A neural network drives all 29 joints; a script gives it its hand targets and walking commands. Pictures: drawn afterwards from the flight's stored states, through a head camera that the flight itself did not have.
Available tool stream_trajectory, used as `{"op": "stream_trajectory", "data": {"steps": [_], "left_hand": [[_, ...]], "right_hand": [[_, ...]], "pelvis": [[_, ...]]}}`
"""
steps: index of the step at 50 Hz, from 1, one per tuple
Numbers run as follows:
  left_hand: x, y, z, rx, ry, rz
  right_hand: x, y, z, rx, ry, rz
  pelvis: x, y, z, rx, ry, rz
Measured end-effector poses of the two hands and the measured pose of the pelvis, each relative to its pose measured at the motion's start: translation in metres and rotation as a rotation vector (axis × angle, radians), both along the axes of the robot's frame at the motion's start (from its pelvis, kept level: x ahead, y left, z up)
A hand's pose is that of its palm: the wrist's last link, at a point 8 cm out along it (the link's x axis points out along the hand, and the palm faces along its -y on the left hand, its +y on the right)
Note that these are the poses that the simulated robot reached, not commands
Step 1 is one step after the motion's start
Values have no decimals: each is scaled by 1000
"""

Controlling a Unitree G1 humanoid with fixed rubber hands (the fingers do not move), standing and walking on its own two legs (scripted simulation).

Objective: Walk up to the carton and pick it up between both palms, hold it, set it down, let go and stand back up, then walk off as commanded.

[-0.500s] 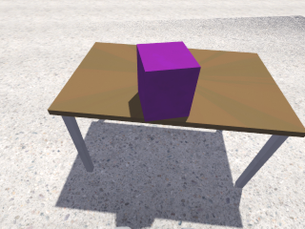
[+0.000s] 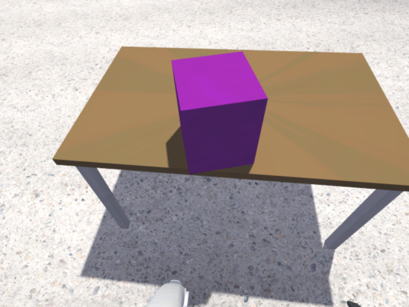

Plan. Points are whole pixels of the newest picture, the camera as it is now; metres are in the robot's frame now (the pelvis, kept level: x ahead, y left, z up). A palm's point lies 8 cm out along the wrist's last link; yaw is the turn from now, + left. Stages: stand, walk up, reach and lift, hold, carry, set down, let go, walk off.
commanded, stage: walk up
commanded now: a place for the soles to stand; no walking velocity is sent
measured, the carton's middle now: (214, 114) +0.61 -0.02 -0.02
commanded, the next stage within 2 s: none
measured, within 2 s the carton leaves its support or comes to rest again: neither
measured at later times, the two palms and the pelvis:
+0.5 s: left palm (29, 283) +0.19 +0.40 -0.11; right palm (337, 286) +0.18 -0.25 -0.09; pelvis +0.14 +0.06 +0.00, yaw +1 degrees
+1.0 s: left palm (110, 216) +0.34 +0.26 -0.11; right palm (347, 230) +0.31 -0.34 -0.14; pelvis +0.24 -0.03 -0.01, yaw -2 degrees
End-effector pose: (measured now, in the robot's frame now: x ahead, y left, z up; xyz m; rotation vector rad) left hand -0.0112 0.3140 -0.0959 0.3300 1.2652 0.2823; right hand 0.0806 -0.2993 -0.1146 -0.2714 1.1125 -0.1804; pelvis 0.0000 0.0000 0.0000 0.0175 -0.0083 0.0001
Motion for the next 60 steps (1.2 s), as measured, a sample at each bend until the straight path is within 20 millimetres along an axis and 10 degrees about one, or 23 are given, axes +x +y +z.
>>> {"op": "stream_trajectory", "data": {"steps": [11,25,40,49,60], "left_hand": [[91,44,-37,-51,-38,-13],[200,82,-13,-28,-105,-43],[331,5,-13,27,-132,-106],[354,-55,-17,-20,-132,-140],[345,-38,-29,-28,-159,-139]], "right_hand": [[82,40,7,-67,-61,31],[97,49,23,-95,18,-15],[172,-18,-19,-55,113,-52],[227,-36,-22,-34,62,-43],[211,-25,-17,-67,27,-57]], "pelvis": [[65,45,-17,-32,-13,10],[142,61,-1,-36,-98,8],[229,-10,-19,9,-46,-28],[241,-31,-13,27,-24,-31],[219,-15,-21,-8,-63,-40]]}}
